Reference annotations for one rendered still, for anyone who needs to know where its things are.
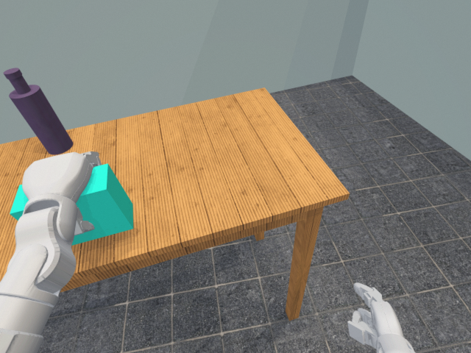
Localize robot right hand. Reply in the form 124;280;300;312
347;282;403;349

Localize table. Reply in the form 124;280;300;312
0;88;350;321

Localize robot right forearm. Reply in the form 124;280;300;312
376;334;416;353

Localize sponge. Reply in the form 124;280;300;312
10;164;133;246

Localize robot left forearm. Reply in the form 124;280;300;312
0;194;78;353

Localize robot left hand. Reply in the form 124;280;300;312
22;151;102;235

